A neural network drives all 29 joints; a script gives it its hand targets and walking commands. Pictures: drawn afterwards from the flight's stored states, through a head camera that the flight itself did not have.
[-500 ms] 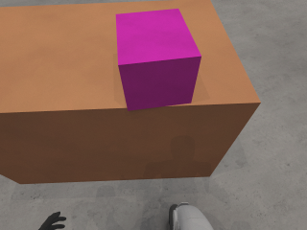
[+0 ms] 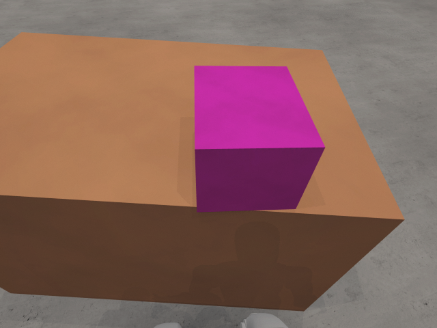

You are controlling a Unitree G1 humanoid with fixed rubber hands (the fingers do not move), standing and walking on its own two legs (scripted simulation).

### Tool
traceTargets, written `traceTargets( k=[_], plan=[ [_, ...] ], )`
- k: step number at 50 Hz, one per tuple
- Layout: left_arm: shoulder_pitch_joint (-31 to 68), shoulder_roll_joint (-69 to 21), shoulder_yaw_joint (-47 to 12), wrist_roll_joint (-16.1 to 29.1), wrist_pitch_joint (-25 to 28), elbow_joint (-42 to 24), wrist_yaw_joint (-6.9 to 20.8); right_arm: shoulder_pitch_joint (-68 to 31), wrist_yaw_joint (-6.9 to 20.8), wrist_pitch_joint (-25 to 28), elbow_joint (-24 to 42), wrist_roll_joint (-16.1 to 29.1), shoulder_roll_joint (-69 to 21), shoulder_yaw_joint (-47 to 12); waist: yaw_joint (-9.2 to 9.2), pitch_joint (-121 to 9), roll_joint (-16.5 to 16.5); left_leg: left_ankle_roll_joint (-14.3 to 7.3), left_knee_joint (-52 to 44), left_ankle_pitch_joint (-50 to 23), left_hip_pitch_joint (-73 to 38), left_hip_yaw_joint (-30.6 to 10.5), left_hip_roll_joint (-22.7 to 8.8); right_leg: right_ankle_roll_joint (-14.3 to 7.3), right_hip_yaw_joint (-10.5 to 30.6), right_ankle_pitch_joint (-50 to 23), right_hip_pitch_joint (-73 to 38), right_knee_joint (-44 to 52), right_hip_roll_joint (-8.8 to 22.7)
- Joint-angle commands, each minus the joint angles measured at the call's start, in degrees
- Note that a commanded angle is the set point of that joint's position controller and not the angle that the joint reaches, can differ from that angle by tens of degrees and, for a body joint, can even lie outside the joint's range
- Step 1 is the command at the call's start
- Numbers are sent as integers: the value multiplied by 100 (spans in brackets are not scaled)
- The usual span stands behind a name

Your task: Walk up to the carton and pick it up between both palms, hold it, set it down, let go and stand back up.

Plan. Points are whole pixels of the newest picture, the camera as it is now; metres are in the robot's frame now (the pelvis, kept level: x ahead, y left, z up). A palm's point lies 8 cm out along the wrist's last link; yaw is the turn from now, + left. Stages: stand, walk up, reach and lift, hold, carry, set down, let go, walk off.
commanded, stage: walk up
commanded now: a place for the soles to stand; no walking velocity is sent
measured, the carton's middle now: (243, 135) +0.47 -0.03 +0.09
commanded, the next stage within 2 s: stand in 1.84 s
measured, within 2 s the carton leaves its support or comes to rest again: neither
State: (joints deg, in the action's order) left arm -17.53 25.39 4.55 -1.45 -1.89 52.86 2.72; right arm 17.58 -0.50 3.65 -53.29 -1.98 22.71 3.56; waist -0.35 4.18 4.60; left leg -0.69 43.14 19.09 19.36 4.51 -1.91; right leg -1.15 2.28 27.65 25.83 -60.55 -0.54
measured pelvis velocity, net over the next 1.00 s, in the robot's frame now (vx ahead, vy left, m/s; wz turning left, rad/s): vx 0.07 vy -0.03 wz -0.05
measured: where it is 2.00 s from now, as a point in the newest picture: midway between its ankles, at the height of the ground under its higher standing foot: outside the picture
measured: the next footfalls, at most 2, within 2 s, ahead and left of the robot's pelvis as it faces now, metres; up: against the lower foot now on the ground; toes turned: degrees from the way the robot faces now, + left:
right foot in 0.14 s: +0.11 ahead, -0.15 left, +0.00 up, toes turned +0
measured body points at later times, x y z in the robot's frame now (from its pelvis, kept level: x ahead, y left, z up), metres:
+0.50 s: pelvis +0.07 -0.03 +0.00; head +0.12 -0.03 +0.45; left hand +0.16 +0.29 -0.12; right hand +0.16 -0.34 -0.12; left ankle +0.10 +0.10 -0.71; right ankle +0.07 -0.15 -0.71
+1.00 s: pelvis +0.07 -0.03 +0.03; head +0.08 -0.03 +0.48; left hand +0.18 +0.27 -0.10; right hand +0.14 -0.33 -0.10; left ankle +0.10 +0.11 -0.71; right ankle +0.07 -0.15 -0.71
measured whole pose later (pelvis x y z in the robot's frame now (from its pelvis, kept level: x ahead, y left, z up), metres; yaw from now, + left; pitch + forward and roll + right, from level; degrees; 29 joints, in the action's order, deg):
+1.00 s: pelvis +0.07 -0.03 +0.03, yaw -3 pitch -4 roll +0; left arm -2.9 19.8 0.2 -0.1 1.0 64.2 0.9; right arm 3.8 0.4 1.6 -65.5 -0.1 20.6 -0.2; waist 0.4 5.3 -0.2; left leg 1.2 28.6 13.5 11.3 1.7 -2.2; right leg 0.1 -0.2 15.0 10.6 -29.3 0.5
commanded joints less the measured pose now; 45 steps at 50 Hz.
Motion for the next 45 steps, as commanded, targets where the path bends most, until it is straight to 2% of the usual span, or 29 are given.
traceTargets(
  k=[1,3,5,6,7,8,9,10,11,12,14,16,17,18,19,20,21,22,23,24,25,26,27,29,31,33,36,39,45],
  plan=[
    [-217,1048,275,1,239,-250,-50,-294,-114,230,511,74,1779,412,32,248,-1358,-1239,-2453,1228,-39,-2148,-1706,51,272,-235,632,148,386],
    [-131,1004,261,17,274,-324,-25,-314,-83,190,491,24,1839,403,55,347,-1729,-1258,-2308,873,223,-1832,-1708,50,59,46,274,836,437],
    [-326,943,280,-4,329,-246,-17,-590,-48,137,559,15,1878,401,-136,250,-1824,-1126,-1923,486,451,-1367,-1584,-48,-175,-102,-424,1800,376],
    [-590,887,292,-14,386,-109,-54,-768,-23,99,606,35,1746,332,-334,95,-1721,-931,-1420,116,778,-948,-1389,-115,-347,-549,-1166,2498,269],
    [-878,904,324,-32,456,63,-117,-680,-18,51,602,50,1419,212,-452,-48,-1141,-684,-372,-154,1050,-488,-1005,-70,-320,-779,-1762,2982,36],
    [-958,1228,401,-86,515,72,-193,-431,-23,19,661,100,988,91,-442,-19,231,-353,1129,-155,1470,20,-496,-203,1188,-489,-1811,3874,683],
    [-463,1713,428,-78,580,-163,-257,-517,-35,-9,795,167,755,-7,-277,277,1006,-29,1495,1138,2186,20,77,-778,3617,-202,-1324,4699,1896],
    [-179,2034,487,-42,532,-223,-215,-836,-110,-21,753,157,1432,205,-315,466,395,-5,1687,1575,1609,-610,-217,-1553,4026,-77,-622,4514,2329],
    [-33,1901,448,-14,512,-238,-216,-785,-103,40,640,190,1529,240,-203,422,337,-34,1541,1540,1298,-633,-341,-1699,3596,-753,-516,4132,2237],
    [-41,1604,351,3,517,-228,-240,-741,-101,80,564,219,1400,215,-161,245,172,-126,1193,1546,1244,-650,-322,-1507,2835,-1944,-840,3773,1945],
    [65,1269,206,71,554,-242,-290,-323,-100,119,357,286,1151,167,-12,-264,445,-180,631,1049,941,-519,-236,-1183,1780,-4032,-1480,3147,1650],
    [353,1232,118,118,531,-267,-299,-110,-108,143,203,293,1081,166,190,-586,449,-205,-420,183,-60,-272,-68,-943,1066,-4995,-1236,2528,1319],
    [522,1158,86,164,495,-307,-302,30,-120,168,128,263,1118,186,286,-727,285,-239,-1039,-1109,-750,-414,-124,-674,729,-4716,-871,2117,1113],
    [629,931,22,244,488,-402,-317,70,-149,182,100,174,1392,266,318,-962,-237,-430,-1251,-2148,-1376,-1149,-582,-317,369,-4084,-406,1396,784],
    [694,727,-50,308,481,-464,-335,-12,-166,208,137,121,1689,307,270,-1100,-791,-757,-1527,-2923,-1699,-2276,-1368,18,10,-2949,25,852,294],
    [610,788,-32,301,398,-305,-376,-353,-151,182,189,182,1772,261,102,-1055,-842,-1395,-1534,-3142,-1356,-2859,-2015,78,-114,-597,-78,958,161],
    [400,925,7,267,392,-123,-404,-744,-127,137,221,210,1783,255,-53,-963,-1073,-1652,-1275,-3251,-932,-2731,-2089,18,-4,259,-528,1123,243],
    [247,851,-5,227,443,-11,-405,-1024,-109,82,254,213,1636,213,-209,-968,-1050,-1429,-1042,-3322,-726,-2180,-1792,-55,80,-19,-844,1875,361],
    [103,823,-5,186,508,137,-390,-1258,-87,26,271,226,1442,147,-345,-1018,-897,-929,-697,-3124,-577,-1444,-1285,-97,240,-1388,-1226,2704,535],
    [112,1097,60,141,571,212,-385,-1382,-94,-6,331,304,1214,86,-263,-1038,-428,-421,-35,-3034,-366,-802,-658,-254,913,-2946,-1473,2891,864],
    [225,1287,104,138,613,186,-391,-1307,-102,-32,304,337,1099,51,-166,-932,-344,-115,236,-2184,-18,-512,-306,-516,1420,-3927,-1657,3003,1219],
    [494,1387,101,146,603,172,-387,-1174,-98,-68,139,321,1031,36,-77,-893,-336,-61,209,-1126,-75,-496,-127,-975,1672,-3929,-1494,2938,1543],
    [695,1389,79,148,589,113,-390,-1082,-100,-58,12,290,1046,43,3,-880,-277,-91,-3,-1034,-373,-598,-186,-1106,1679,-4100,-1228,2834,1627],
    [996,1099,-20,186,552,144,-396,-1020,-79,13,-158,229,1136,75,150,-969,-397,-278,-646,-2188,-1092,-860,-478,-549,839,-3967,-892,2557,1119],
    [1031,908,-70,224,511,194,-394,-1111,-49,42,-210,242,1252,76,47,-1184,-336,-577,-725,-3057,-1255,-1130,-809,-185,313,-3418,-1049,2336,680],
    [1009,982,-54,195,498,357,-395,-1388,-47,-14,-227,284,1179,33,-39,-1148,-178,-525,-651,-2672,-914,-967,-757,-216,437,-3119,-1406,2740,722],
    [1394,1036,-49,153,479,392,-359,-1499,-53,-74,-373,250,1073,-14,70,-924,-204,-258,-924,-1686,-961,-718,-472,-383,802,-2587,-1161,3173,977],
    [1531,877,-113,165,449,514,-337,-1679,-25,-79,-506,218,1097,-56,21,-693,-396,-292,-1367,-1368,-930,-839,-545,-242,602,-2054,-1108,3399,805],
    [1739,834,-137,147,420,728,-284,-1766,3,-63,-745,191,1053,-133,24,-593,-406,-213,-1906,-1086,-1014,-839,-526,-148,543,-1700,-1317,3875,776]
  ],
)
